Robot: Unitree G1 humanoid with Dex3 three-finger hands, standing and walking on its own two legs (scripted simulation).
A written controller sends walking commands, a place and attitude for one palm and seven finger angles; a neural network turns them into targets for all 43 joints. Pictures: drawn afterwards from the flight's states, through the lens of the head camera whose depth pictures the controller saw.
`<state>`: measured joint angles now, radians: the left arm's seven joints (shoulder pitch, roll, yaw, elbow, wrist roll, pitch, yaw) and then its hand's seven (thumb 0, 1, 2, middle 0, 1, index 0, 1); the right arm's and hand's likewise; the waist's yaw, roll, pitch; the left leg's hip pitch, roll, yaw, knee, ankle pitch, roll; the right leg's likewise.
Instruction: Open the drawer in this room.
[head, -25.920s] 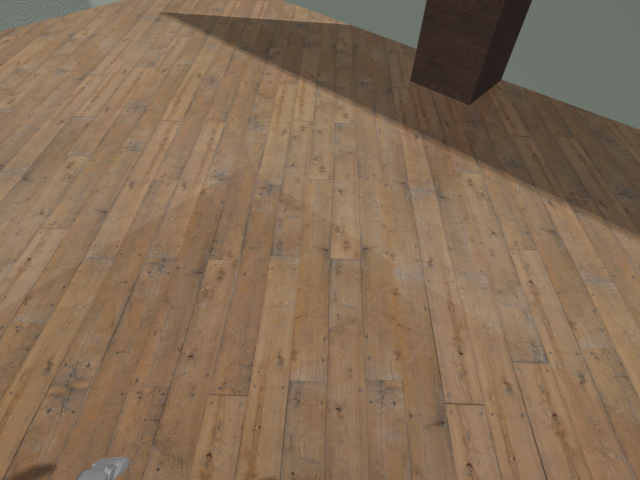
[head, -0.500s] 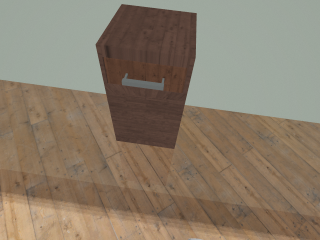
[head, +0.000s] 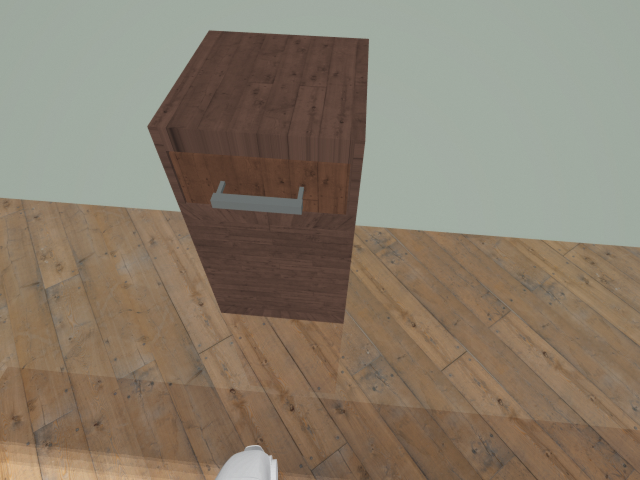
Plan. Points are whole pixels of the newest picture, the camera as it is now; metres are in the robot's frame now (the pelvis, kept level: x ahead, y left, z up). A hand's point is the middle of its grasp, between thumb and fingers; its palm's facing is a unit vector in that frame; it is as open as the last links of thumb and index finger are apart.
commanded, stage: take the last steps up to it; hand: left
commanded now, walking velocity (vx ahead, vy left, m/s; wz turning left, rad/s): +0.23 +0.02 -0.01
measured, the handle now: (259, 196) +0.68 +0.17 -0.13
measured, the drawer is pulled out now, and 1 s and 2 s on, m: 0.00 0.00 0.00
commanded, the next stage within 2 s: come to a stop and stand still in 0.18 s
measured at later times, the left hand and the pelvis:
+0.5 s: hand (208, 399) +0.26 +0.19 -0.17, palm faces +0.00 -0.97 -0.25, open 7.3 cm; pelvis +0.18 +0.01 -0.01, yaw -1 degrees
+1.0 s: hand (152, 445) +0.19 +0.27 -0.18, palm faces +0.07 -0.97 -0.22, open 7.3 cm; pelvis +0.15 +0.06 +0.00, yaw +1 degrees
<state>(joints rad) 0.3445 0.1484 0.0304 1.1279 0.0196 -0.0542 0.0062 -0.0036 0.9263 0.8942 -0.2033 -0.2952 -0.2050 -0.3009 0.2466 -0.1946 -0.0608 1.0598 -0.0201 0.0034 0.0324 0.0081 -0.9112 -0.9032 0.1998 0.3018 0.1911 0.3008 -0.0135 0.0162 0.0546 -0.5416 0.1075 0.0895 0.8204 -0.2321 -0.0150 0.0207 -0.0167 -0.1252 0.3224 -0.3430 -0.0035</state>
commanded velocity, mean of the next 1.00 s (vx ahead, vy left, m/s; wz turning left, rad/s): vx -0.06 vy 0.03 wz -0.01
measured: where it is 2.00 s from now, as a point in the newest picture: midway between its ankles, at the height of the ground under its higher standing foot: outside the picture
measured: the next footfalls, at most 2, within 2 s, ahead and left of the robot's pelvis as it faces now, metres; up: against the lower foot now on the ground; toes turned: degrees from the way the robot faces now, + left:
left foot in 0.10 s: +0.17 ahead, +0.14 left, +0.00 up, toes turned +7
right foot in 0.46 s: +0.27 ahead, -0.10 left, +0.00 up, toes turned -7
